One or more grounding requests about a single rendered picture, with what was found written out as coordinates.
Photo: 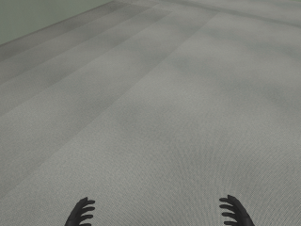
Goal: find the right robot hand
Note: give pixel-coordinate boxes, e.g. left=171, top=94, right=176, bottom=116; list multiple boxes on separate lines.
left=219, top=194, right=255, bottom=226

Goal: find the left robot hand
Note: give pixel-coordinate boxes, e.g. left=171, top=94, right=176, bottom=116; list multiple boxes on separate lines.
left=64, top=197, right=95, bottom=226

